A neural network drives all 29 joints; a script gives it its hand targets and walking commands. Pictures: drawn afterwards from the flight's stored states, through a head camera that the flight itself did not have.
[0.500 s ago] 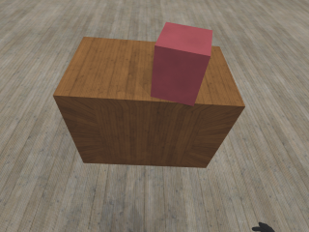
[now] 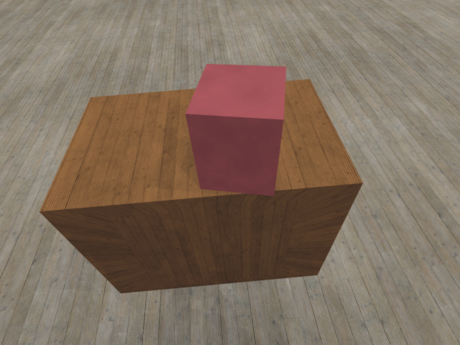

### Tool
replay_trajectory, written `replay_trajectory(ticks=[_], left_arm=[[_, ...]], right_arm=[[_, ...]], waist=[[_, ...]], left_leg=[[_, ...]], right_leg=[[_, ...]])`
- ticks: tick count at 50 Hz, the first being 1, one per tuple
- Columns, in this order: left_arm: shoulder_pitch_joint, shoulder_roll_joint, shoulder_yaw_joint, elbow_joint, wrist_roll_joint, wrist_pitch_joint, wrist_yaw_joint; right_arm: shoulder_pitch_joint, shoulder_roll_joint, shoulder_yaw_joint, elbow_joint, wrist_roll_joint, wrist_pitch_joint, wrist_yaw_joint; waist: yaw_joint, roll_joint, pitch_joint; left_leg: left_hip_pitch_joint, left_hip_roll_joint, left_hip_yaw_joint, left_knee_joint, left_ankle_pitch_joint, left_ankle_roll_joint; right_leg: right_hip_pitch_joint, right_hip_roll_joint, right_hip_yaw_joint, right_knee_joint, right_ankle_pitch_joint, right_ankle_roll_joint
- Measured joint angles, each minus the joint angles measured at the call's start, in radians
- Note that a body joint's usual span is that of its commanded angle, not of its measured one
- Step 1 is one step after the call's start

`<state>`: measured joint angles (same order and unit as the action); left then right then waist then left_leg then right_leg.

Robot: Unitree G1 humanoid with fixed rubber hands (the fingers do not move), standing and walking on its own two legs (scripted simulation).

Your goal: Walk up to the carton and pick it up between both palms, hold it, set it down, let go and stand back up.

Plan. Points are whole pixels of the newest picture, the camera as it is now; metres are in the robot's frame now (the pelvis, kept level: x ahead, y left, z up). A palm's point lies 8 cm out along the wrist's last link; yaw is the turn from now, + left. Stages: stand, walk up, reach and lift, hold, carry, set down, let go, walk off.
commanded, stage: walk up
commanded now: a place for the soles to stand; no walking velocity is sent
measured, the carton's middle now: (240, 131) +0.63 -0.05 +0.00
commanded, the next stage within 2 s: none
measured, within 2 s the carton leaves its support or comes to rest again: neither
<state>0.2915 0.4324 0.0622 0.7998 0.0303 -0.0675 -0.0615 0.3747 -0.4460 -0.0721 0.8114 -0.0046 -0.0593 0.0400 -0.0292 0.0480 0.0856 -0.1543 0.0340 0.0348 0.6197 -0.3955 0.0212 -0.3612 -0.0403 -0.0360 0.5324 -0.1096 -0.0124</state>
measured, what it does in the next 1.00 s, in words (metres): walks ahead: left foot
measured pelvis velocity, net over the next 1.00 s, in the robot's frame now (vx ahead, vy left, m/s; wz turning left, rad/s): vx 0.12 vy -0.02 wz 0.00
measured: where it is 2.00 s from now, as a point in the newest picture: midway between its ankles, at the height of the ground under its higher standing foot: outside the picture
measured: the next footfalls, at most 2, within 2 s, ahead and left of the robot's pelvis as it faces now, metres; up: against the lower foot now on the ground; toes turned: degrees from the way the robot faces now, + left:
left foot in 0.38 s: +0.24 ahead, +0.11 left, +0.00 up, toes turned +1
left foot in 1.84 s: +0.35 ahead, +0.08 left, +0.00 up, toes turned -2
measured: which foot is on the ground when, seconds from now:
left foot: down 0.00-0.00, up 0.02-0.36, down 0.38-1.00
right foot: down 0.00-1.00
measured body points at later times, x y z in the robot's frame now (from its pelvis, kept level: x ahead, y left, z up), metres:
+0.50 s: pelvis +0.11 +0.01 +0.00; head +0.14 +0.04 +0.45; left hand +0.19 +0.31 -0.14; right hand +0.20 -0.31 -0.09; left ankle +0.20 +0.11 -0.73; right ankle +0.10 -0.12 -0.71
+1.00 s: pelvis +0.12 -0.02 +0.01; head +0.12 -0.03 +0.46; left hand +0.17 +0.30 -0.11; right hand +0.24 -0.32 -0.11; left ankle +0.20 +0.11 -0.73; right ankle +0.10 -0.15 -0.73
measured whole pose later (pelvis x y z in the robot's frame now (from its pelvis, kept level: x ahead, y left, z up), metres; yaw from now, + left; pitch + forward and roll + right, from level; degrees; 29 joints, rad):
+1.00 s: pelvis +0.12 -0.02 +0.01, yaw +0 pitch -2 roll -1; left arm 0.21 0.38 -0.02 1.05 0.00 -0.03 0.00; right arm 0.06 -0.38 -0.01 1.08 0.00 -0.01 0.02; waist 0.01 0.04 0.03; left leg -0.29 0.04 0.01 0.40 -0.08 -0.01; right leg -0.13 -0.01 0.00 0.42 -0.26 0.02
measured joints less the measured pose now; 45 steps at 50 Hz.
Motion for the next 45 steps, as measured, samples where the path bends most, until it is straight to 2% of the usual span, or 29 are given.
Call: replay_trajectory(ticks=[3,5,7,10,15,18,20,22,25,28,30,32,34,45], left_arm=[[-0.004,-0.010,-0.010,-0.020,-0.008,-0.007,0.007],[0.011,-0.017,-0.015,-0.029,-0.019,-0.004,0.010],[0.030,-0.023,-0.019,-0.032,-0.027,-0.004,0.015],[0.055,-0.023,-0.020,-0.033,-0.026,0.001,0.017],[0.044,0.002,-0.017,-0.041,-0.024,0.020,0.024],[0.027,0.003,-0.029,-0.037,-0.032,0.033,0.034],[0.005,0.005,-0.034,-0.021,-0.040,0.047,0.041],[-0.022,0.000,-0.042,-0.001,-0.048,0.065,0.051],[-0.045,-0.016,-0.058,0.029,-0.045,0.083,0.058],[-0.057,-0.030,-0.067,0.060,-0.036,0.080,0.058],[-0.059,-0.030,-0.063,0.077,-0.030,0.074,0.058],[-0.056,-0.025,-0.057,0.100,-0.020,0.070,0.061],[-0.047,-0.024,-0.058,0.126,-0.016,0.069,0.063],[-0.036,-0.043,-0.076,0.231,-0.022,0.041,0.057]], right_arm=[[-0.009,0.013,0.017,0.019,-0.005,0.017,-0.004],[-0.018,0.015,0.024,0.027,-0.005,0.015,-0.003],[-0.018,0.010,0.018,0.023,0.000,0.009,0.000],[-0.014,0.003,0.010,0.021,0.000,0.011,0.004],[-0.031,0.015,0.014,0.044,-0.005,0.011,-0.012],[-0.055,0.015,0.021,0.057,-0.006,0.003,-0.028],[-0.076,0.029,0.020,0.065,-0.012,-0.002,-0.039],[-0.105,0.051,0.032,0.068,-0.011,0.003,-0.043],[-0.159,0.074,0.049,0.065,-0.011,0.008,-0.044],[-0.201,0.084,0.059,0.057,-0.008,0.014,-0.042],[-0.224,0.086,0.064,0.059,-0.007,0.021,-0.041],[-0.250,0.090,0.066,0.074,-0.004,0.031,-0.041],[-0.266,0.096,0.064,0.093,-0.002,0.040,-0.039],[-0.313,0.075,0.059,0.220,0.005,0.044,-0.021]], waist=[[0.024,-0.002,-0.006],[0.037,-0.009,-0.013],[0.041,-0.004,-0.020],[0.048,0.001,-0.025],[0.059,-0.029,-0.006],[0.060,-0.041,0.007],[0.048,-0.074,0.011],[0.042,-0.104,0.016],[0.033,-0.103,0.015],[0.030,-0.082,0.006],[0.035,-0.070,0.001],[0.047,-0.060,0.001],[0.053,-0.048,-0.013],[0.052,-0.003,-0.067]], left_leg=[[-0.105,-0.033,-0.044,0.279,-0.086,0.019],[-0.167,-0.047,-0.055,0.363,-0.065,0.018],[-0.220,-0.038,-0.070,0.382,0.002,0.011],[-0.274,-0.005,-0.076,0.339,0.087,-0.006],[-0.294,0.022,-0.037,0.117,0.142,-0.032],[-0.252,0.008,-0.019,-0.007,0.256,-0.013],[-0.229,-0.017,-0.012,-0.036,0.233,0.002],[-0.235,-0.032,-0.007,-0.015,0.217,0.007],[-0.231,-0.020,-0.011,-0.024,0.223,0.010],[-0.233,-0.011,-0.020,-0.039,0.233,0.006],[-0.243,-0.008,-0.028,-0.027,0.230,0.002],[-0.244,-0.001,-0.031,-0.012,0.222,-0.006],[-0.233,0.004,-0.038,-0.029,0.227,-0.014],[-0.158,0.002,-0.035,-0.186,0.301,-0.030]], right_leg=[[0.032,0.004,0.000,0.030,-0.075,-0.015],[0.071,0.003,0.012,-0.002,-0.084,-0.025],[0.112,0.008,0.011,-0.041,-0.076,-0.020],[0.158,0.025,0.007,-0.073,-0.086,-0.017],[0.162,0.040,-0.008,-0.027,-0.145,-0.018],[0.139,0.047,-0.013,0.049,-0.201,-0.004],[0.111,0.025,-0.011,0.134,-0.256,0.005],[0.093,0.024,0.018,0.181,-0.333,-0.008],[0.071,0.039,0.031,0.235,-0.422,-0.021],[0.085,0.028,0.033,0.188,-0.357,-0.020],[0.126,0.024,0.038,0.089,-0.276,-0.013],[0.150,0.028,0.039,0.038,-0.197,0.025],[0.160,0.033,0.034,0.025,-0.198,0.045],[0.208,0.031,0.033,-0.079,-0.163,0.034]])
